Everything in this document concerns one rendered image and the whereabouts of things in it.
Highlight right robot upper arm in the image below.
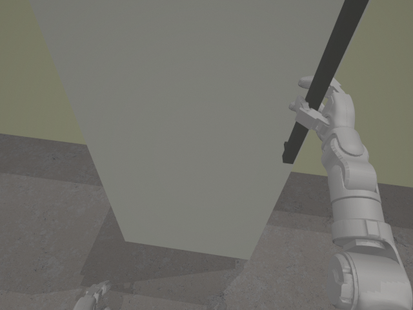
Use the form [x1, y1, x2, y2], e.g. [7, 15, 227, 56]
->
[326, 251, 411, 310]

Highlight handle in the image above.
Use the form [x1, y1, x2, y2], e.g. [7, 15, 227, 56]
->
[282, 0, 369, 164]

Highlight right robot forearm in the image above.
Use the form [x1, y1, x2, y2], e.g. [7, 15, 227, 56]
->
[321, 127, 412, 310]

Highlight fridge door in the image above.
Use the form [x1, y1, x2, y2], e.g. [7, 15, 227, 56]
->
[29, 0, 371, 260]

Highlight robot left hand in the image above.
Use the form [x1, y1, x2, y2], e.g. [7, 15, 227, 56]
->
[73, 280, 112, 310]

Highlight robot right hand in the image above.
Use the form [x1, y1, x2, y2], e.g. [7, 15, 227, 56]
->
[289, 76, 355, 141]

